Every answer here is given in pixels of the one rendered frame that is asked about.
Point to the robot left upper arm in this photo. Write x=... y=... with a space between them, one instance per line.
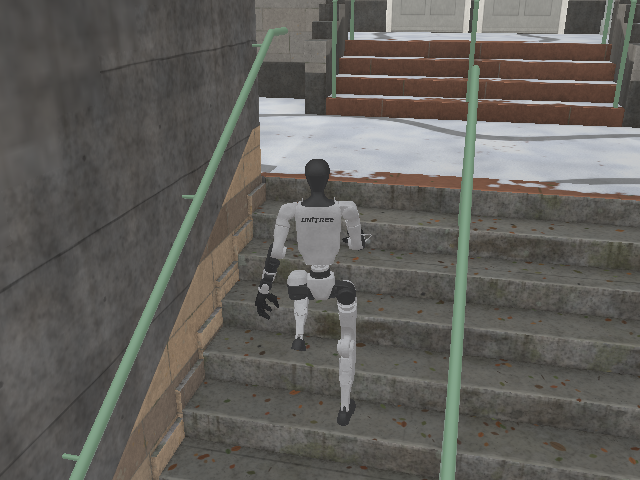
x=286 y=212

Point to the left robot hand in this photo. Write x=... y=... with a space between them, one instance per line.
x=261 y=304

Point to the robot left forearm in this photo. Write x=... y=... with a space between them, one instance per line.
x=269 y=272

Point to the right robot hand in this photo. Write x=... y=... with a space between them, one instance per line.
x=346 y=240

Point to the right robot shin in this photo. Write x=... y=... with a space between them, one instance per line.
x=346 y=375

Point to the robot right upper arm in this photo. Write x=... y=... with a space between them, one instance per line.
x=350 y=213

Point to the right robot foot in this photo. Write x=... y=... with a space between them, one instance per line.
x=343 y=416

